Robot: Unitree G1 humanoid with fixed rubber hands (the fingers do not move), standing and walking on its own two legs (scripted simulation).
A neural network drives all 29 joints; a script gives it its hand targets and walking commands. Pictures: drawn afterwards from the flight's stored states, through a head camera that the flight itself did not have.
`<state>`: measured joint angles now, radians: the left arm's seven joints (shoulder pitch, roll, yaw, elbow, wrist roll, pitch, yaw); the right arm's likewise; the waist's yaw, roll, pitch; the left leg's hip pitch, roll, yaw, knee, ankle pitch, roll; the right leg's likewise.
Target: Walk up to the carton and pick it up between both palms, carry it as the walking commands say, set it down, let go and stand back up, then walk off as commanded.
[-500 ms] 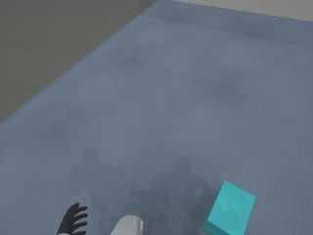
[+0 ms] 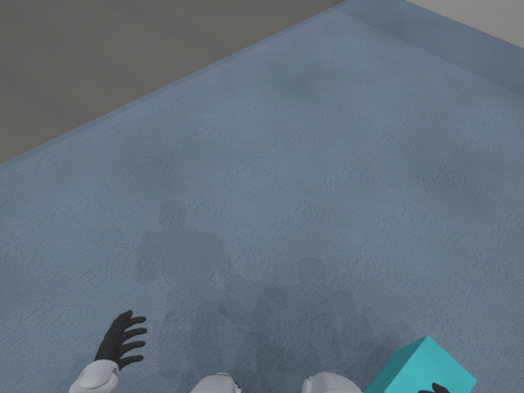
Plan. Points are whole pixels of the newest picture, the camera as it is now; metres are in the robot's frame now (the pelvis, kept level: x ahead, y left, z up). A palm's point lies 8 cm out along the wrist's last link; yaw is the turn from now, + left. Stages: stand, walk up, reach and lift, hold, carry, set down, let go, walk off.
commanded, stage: walk off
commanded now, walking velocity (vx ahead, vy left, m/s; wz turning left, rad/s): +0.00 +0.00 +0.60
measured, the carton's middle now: (412, 389) +0.19 -0.46 -0.64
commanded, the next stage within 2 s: none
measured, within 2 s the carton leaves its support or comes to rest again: neither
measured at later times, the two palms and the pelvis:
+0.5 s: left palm out of the picture +0.06 +0.23 -0.06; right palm out of the picture +0.12 -0.30 -0.11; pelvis -0.02 -0.05 +0.01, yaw +13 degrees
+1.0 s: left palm out of the picture -0.06 +0.31 -0.13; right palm (371, 390) +0.14 -0.16 -0.11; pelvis -0.06 +0.02 -0.02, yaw +30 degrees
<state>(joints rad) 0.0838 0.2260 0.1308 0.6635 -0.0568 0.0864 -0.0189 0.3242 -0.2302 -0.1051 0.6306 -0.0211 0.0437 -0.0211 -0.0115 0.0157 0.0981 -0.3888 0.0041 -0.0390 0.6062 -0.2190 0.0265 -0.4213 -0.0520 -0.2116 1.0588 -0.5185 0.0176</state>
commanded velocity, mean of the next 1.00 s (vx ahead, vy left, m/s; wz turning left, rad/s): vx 0.00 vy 0.00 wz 0.60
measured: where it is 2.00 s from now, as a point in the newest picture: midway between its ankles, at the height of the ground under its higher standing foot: outside the picture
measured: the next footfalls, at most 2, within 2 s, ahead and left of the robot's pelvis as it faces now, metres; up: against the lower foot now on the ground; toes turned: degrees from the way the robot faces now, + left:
right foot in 0.20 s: +0.05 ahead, -0.09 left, +0.00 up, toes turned -5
left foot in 0.94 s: -0.02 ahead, +0.16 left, +0.00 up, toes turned +33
